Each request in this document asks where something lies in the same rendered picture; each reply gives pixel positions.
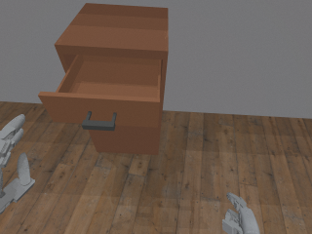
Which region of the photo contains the robot right hand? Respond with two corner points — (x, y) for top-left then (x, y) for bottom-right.
(222, 192), (260, 234)

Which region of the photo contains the cabinet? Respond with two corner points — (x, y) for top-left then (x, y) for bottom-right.
(54, 3), (169, 155)

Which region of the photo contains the drawer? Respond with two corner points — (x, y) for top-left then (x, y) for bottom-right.
(38, 55), (161, 128)

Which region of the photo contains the robot left hand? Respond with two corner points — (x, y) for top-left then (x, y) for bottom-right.
(0, 114), (35, 214)

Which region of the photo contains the handle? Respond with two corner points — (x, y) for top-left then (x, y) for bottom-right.
(81, 111), (117, 132)

